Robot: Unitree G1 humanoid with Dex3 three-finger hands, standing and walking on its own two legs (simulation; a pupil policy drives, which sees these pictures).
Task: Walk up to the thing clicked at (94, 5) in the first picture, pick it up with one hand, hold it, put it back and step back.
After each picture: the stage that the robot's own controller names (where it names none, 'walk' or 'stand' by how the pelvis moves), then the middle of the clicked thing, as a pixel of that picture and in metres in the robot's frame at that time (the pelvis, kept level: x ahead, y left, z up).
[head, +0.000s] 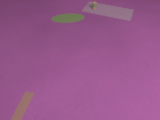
stand; (94, 5) +2.40 -0.29 -0.72
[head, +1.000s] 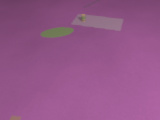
walk; (83, 18) +2.29 +0.10 -0.72
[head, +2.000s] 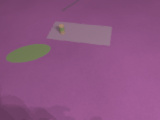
walk; (61, 29) +1.62 +0.31 -0.72
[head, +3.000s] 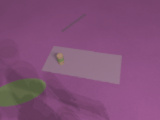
walk; (60, 59) +1.10 +0.26 -0.72
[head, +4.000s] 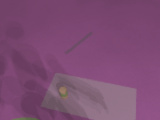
walk; (63, 93) +0.72 +0.20 -0.71
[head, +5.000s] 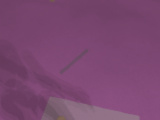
walk; out of the picture +0.49 +0.11 -0.69
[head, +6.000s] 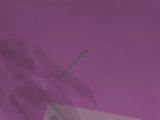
stand; out of the picture +0.41 +0.16 -0.72
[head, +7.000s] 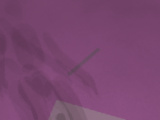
stand; out of the picture +0.38 +0.12 -0.71
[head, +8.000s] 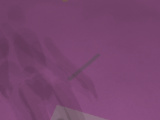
stand; out of the picture +0.38 +0.11 -0.72
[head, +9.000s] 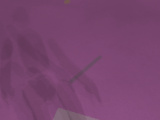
stand; out of the picture +0.37 +0.12 -0.73
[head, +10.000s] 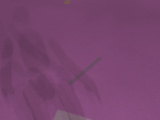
stand; out of the picture +0.35 +0.12 -0.73
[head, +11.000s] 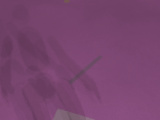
stand; out of the picture +0.35 +0.12 -0.73
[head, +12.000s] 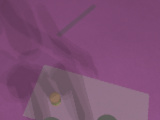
go down; (55, 99) +0.40 +0.12 -0.55
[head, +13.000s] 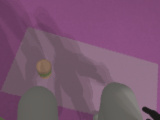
go down; (44, 69) +0.44 +0.15 -0.32
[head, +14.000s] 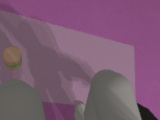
close in; (12, 59) +0.44 +0.18 -0.25
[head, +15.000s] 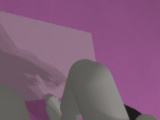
close; out of the picture +0.44 +0.21 -0.23
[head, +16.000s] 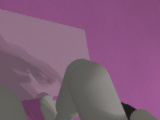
close; out of the picture +0.44 +0.22 -0.23
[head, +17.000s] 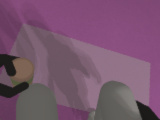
lift; (22, 75) +0.34 +0.20 -0.09
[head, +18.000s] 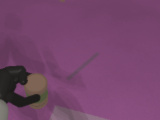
hold; (37, 92) +0.32 +0.15 +0.05
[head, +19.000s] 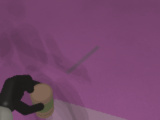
hold; (43, 101) +0.30 +0.14 -0.01
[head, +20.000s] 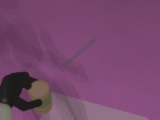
crouch; (41, 98) +0.32 +0.14 -0.03
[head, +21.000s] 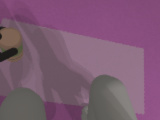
lower; (11, 46) +0.47 +0.17 -0.11
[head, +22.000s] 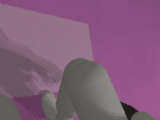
lower; out of the picture +0.45 +0.24 -0.24
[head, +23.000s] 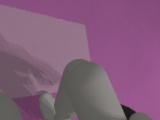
lower; out of the picture +0.45 +0.23 -0.24
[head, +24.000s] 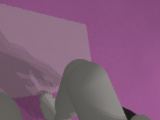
lower; out of the picture +0.45 +0.23 -0.24
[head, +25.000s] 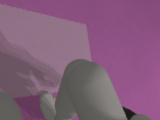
lower; out of the picture +0.45 +0.23 -0.24
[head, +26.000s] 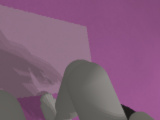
open; out of the picture +0.44 +0.21 -0.24
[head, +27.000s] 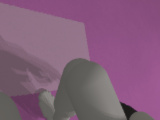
withdraw; out of the picture +0.44 +0.21 -0.24
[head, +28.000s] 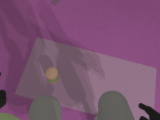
walk; (52, 75) +0.45 +0.13 -0.42
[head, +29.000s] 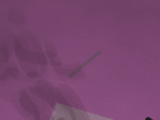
stand; out of the picture +0.37 +0.09 -0.66
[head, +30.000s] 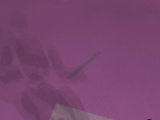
stand; out of the picture +0.39 +0.11 -0.67
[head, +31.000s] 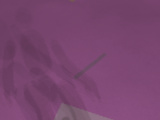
stand; out of the picture +0.39 +0.09 -0.70
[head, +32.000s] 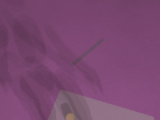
walk; (70, 119) +0.41 +0.08 -0.70
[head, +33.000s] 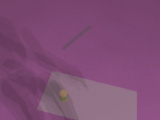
walk; (63, 95) +0.58 +0.08 -0.71
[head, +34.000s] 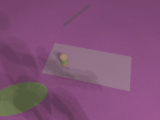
walk; (64, 60) +0.91 +0.16 -0.69
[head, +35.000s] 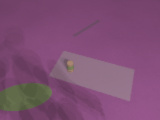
stand; (70, 66) +1.00 +0.09 -0.71
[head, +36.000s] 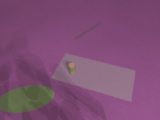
stand; (72, 68) +1.02 +0.10 -0.73
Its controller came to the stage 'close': yes
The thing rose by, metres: 0.71
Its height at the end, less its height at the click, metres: +0.00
